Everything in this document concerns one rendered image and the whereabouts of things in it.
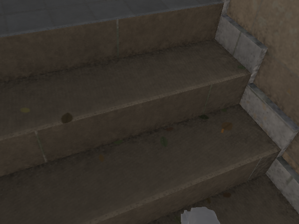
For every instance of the robot right thigh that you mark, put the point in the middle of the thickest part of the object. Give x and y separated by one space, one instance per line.
199 215

